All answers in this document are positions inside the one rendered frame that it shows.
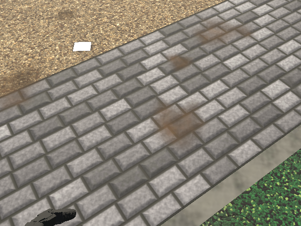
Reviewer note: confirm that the left robot hand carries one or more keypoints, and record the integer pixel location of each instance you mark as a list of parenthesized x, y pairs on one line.
[(52, 217)]

